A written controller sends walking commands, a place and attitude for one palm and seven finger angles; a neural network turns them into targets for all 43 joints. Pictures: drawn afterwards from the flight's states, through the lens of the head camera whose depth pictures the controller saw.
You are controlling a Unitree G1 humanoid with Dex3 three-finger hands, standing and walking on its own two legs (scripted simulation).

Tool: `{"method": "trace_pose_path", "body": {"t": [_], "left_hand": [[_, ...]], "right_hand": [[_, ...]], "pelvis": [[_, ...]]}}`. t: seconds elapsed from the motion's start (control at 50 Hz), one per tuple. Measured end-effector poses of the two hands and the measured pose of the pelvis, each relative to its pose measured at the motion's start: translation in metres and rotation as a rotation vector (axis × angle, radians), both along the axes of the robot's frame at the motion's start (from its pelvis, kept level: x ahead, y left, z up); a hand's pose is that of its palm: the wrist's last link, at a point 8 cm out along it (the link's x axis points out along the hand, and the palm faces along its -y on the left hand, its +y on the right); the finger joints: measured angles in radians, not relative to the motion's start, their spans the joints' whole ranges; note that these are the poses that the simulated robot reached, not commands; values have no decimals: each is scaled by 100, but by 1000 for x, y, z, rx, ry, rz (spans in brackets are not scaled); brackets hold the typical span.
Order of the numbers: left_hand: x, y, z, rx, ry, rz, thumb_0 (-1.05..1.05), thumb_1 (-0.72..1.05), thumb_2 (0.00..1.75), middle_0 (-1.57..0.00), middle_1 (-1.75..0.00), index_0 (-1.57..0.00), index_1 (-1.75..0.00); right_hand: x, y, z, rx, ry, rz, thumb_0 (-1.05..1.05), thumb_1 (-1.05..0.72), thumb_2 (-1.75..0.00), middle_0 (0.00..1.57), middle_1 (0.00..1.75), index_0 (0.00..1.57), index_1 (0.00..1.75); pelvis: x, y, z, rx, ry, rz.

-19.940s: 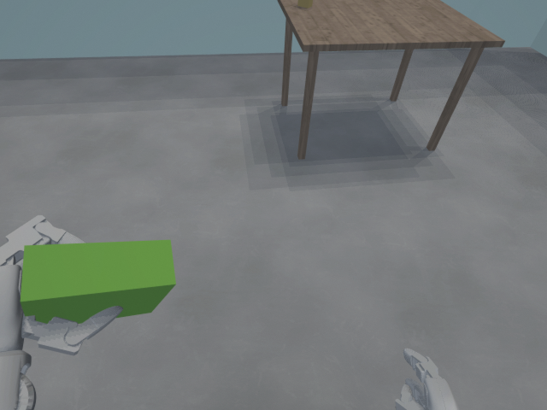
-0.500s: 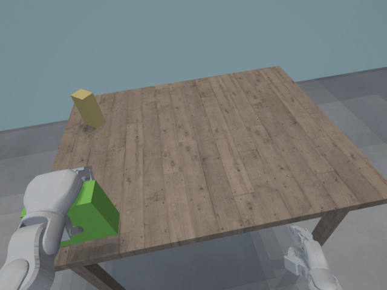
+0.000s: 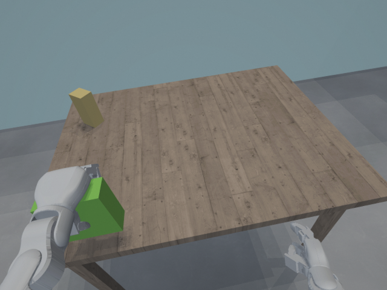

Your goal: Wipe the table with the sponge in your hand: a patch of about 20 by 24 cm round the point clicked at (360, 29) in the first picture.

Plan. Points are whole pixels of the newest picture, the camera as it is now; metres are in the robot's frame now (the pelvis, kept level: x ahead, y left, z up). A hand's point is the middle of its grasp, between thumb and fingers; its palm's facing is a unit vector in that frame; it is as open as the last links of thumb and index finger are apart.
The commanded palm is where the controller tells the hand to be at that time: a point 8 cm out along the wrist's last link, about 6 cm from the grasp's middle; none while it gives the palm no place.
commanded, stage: move the sponge above the wiping area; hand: left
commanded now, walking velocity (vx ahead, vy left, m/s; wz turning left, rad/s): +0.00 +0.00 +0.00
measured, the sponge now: (88, 216) +0.23 +0.28 +0.03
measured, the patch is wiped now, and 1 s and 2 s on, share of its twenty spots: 0.00 0.00 0.00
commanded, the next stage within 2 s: none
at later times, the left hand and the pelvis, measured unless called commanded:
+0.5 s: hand (90, 199) +0.25 +0.27 +0.07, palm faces -0.02 -0.09 -1.00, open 9.5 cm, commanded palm +0.23 +0.27 +0.13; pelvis +0.01 +0.00 +0.00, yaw +0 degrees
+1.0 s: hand (95, 197) +0.26 +0.28 +0.05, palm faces -0.06 -0.07 -1.00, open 9.5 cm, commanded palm +0.24 +0.27 +0.12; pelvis +0.02 +0.00 +0.00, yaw +0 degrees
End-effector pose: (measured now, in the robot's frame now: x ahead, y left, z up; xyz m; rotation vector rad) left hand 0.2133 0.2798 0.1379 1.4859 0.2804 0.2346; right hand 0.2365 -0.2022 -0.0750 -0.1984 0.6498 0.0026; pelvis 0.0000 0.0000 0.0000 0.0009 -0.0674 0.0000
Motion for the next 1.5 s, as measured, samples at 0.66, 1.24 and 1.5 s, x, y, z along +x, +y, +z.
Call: {"method": "trace_pose_path", "body": {"t": [0.66, 1.24, 1.5], "left_hand": [[27, -7, -17, 5, -3, 13, 0, -45, 103, -79, -138, -79, -138], [40, -4, -39, -5, 44, 19, 0, -45, 103, -79, -138, -79, -138], [60, -5, -46, 8, 42, 11, 0, -45, 103, -79, -138, -79, -138]], "right_hand": [[4, -1, -5, 12, 37, -21, 1, -90, -90, 20, 30, 20, 31], [-3, -14, -10, -5, 62, -63, 1, -90, -90, 20, 30, 20, 30], [-8, -11, -14, 0, 88, -78, 1, -90, -90, 20, 30, 20, 30]], "pelvis": [[12, 1, 0, 1, 27, -3], [17, 2, -1, -1, 55, 1], [18, 3, -1, -1, 74, -4]]}}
